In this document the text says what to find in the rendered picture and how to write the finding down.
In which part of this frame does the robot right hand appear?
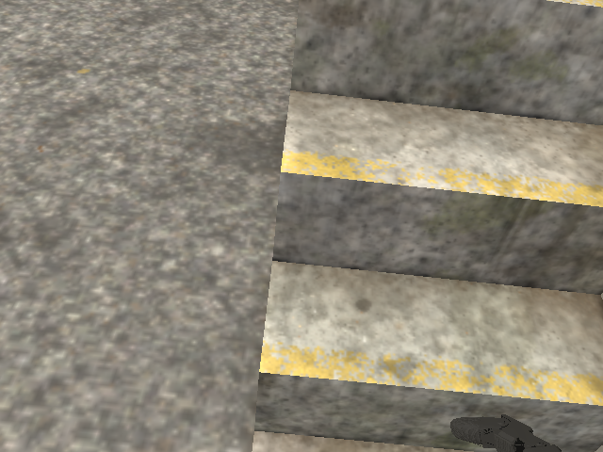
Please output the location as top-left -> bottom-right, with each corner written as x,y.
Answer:
450,414 -> 562,452

